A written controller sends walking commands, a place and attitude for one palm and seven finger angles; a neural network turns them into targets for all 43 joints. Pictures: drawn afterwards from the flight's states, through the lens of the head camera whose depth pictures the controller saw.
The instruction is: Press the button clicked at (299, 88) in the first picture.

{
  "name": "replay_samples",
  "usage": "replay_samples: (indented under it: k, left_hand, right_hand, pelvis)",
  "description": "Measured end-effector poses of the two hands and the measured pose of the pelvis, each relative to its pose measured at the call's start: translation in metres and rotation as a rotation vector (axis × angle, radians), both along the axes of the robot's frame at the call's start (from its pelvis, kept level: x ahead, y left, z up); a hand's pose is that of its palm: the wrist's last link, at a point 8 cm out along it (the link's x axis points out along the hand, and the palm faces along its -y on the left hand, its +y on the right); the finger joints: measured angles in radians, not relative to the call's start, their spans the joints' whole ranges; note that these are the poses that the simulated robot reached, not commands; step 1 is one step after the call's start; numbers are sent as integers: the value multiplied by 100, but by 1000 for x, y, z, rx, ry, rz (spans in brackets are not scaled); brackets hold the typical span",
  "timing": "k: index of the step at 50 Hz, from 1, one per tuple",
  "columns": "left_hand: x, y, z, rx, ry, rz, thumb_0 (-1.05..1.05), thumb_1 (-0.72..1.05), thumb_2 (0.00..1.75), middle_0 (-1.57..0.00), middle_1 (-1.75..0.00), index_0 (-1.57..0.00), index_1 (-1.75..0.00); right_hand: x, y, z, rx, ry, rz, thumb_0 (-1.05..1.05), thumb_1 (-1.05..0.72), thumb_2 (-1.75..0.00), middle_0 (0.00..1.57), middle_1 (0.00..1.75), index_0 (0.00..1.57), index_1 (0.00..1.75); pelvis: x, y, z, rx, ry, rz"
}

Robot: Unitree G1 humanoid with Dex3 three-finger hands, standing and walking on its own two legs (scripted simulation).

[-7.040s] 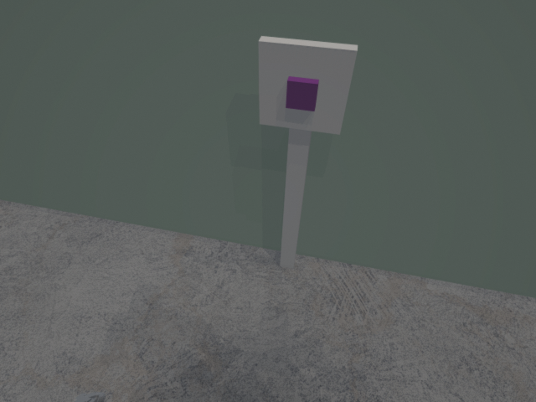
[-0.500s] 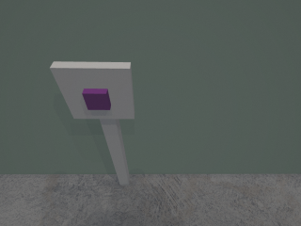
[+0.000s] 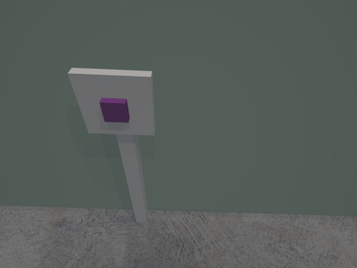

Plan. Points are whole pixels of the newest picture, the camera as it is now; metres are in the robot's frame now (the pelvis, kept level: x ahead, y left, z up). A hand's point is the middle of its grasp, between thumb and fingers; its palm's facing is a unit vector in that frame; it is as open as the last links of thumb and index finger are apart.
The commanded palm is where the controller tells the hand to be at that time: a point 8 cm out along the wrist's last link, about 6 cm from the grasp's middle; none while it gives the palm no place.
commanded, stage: come to a stop and stand still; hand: left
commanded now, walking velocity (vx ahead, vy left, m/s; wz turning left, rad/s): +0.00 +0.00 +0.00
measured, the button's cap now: (115, 109) +0.51 +0.21 +0.09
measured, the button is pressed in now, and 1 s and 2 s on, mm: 0 0 0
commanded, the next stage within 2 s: look again from close up in 0.14 s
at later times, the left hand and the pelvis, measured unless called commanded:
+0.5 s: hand out of the picture -0.04 +0.16 -0.18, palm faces +0.05 -0.99 -0.12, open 7.4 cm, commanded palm none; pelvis +0.00 +0.01 +0.00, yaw +0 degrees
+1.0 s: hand (81, 256) +0.16 +0.22 -0.04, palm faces +0.23 -0.95 -0.22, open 6.8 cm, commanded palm +0.11 +0.23 -0.05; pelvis +0.00 +0.03 -0.01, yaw +2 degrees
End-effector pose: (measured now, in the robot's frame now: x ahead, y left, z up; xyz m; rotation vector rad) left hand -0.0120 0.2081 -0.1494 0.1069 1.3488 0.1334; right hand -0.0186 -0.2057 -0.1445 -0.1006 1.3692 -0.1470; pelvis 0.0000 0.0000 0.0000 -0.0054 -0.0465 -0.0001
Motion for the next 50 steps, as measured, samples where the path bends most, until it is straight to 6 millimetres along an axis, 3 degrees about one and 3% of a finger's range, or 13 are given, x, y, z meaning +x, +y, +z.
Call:
replay_samples:
  k: [8, 16, 24, 41, 43, 45, 47, 50]
  left_hand:
    - [-23, -8, -5, -39, 52, 17, 0, 91, 90, -20, -30, -20, -30]
    - [-32, -6, -3, -47, 78, 27, 0, 91, 90, -20, -30, -20, -30]
    - [-30, 3, -1, -37, 75, 31, 0, 91, 90, -20, -30, -20, -30]
    - [-16, 14, 1, -33, 73, 9, 0, 91, 90, -19, -30, -20, -30]
    - [8, 26, 16, 13, -31, 46, 3, 94, 90, -20, -31, -21, -30]
    - [41, 53, 46, 128, -252, 75, 7, 99, 90, -22, -32, -22, -32]
    - [81, 66, 81, 187, -472, 85, 8, 100, 90, -24, -34, -24, -34]
    - [143, 54, 136, 175, -830, 34, 7, 99, 90, -27, -39, -28, -39]
  right_hand:
    - [-15, -3, 6, -25, 39, -3, 0, -91, -90, 19, 30, 20, 29]
    - [-17, 6, 8, -20, 53, -2, 0, -91, -90, 19, 30, 19, 29]
    - [-7, 19, 6, -4, 38, 9, 0, -91, -90, 19, 30, 20, 29]
    - [2, 24, 8, -19, 39, 2, 1, -91, -90, 20, 30, 20, 29]
    - [12, 18, 11, -50, -49, 10, 2, -92, -90, 20, 30, 20, 30]
    - [30, 8, 16, -80, -200, 8, 3, -93, -90, 20, 30, 20, 30]
    - [54, -2, 19, -96, -340, 10, 3, -93, -90, 20, 30, 20, 30]
    - [98, -13, 27, -122, -541, 41, 2, -92, -90, 20, 30, 20, 30]
  pelvis:
    - [-5, 1, 1, -7, 5, 1]
    - [-5, 6, 3, -10, 10, 2]
    - [-4, 13, 4, -10, 15, 3]
    - [3, 26, 5, -12, 24, -10]
    - [2, 28, 3, -9, 16, -9]
    - [4, 29, 0, 2, 23, -2]
    - [5, 31, -4, 4, 29, 15]
    - [3, 35, -10, -3, 43, 32]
